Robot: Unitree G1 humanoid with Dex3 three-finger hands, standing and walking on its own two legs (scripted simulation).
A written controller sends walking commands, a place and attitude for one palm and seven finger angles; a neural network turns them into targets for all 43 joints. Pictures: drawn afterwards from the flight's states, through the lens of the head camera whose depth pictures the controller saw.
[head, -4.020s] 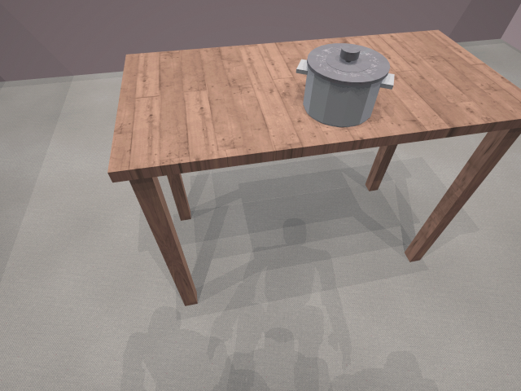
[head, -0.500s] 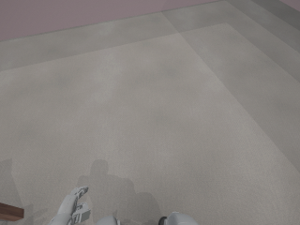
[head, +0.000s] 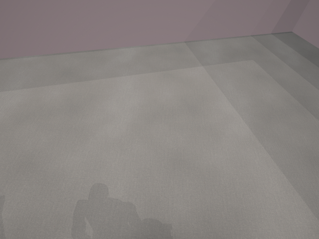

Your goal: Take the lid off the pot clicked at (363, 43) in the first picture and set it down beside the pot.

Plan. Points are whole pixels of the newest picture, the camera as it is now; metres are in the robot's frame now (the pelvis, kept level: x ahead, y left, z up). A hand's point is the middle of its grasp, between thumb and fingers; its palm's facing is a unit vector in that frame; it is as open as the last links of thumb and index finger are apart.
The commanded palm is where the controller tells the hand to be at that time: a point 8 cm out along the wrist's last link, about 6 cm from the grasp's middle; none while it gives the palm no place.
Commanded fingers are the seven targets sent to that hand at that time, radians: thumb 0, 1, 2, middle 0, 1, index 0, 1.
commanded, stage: turn to face it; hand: left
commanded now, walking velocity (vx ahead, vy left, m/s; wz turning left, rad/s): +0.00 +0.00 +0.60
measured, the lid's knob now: out of the picture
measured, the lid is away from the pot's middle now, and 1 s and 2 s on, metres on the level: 0.00 0.00 0.00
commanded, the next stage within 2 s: none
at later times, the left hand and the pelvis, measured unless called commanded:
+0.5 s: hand out of the picture +0.04 +0.16 -0.16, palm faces +0.35 -0.90 -0.26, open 7.4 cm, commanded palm none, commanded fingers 0.00 0.90 0.90 -0.20 -0.30 -0.20 -0.30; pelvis +0.04 -0.05 +0.00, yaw +19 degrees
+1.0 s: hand out of the picture -0.01 +0.20 -0.15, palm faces +0.59 -0.75 -0.30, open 7.4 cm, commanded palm none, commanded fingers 0.00 0.90 0.90 -0.20 -0.30 -0.20 -0.30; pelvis +0.04 -0.04 -0.01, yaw +36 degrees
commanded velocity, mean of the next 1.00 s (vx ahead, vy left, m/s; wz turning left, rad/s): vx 0.00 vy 0.00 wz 0.60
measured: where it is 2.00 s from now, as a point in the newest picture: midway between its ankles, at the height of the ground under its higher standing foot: outside the picture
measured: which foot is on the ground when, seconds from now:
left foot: down 0.00-0.22, up 0.24-0.60, down 0.62-1.00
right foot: up 0.00-0.20, down 0.22-0.62, up 0.64-1.00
